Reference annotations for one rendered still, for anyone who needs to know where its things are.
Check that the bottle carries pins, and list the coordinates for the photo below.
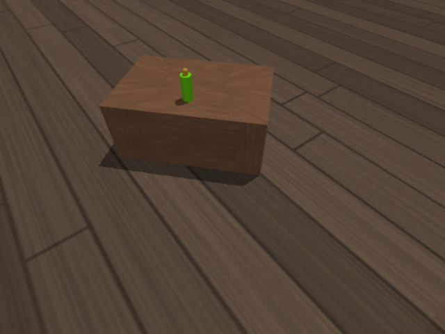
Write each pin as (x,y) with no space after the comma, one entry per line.
(186,85)

